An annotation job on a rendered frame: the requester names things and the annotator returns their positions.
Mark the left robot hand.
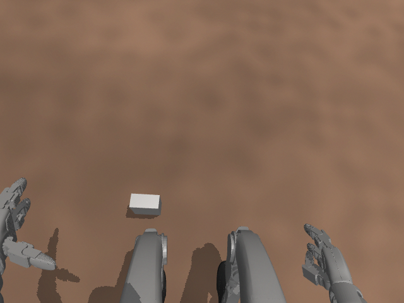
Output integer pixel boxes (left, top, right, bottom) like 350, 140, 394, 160
0, 177, 56, 270

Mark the carton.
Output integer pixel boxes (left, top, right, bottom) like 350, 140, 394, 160
129, 194, 162, 215

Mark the right robot hand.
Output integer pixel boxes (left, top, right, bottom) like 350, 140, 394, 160
302, 223, 353, 290

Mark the right robot arm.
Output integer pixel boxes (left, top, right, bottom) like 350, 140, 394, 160
329, 282, 367, 303

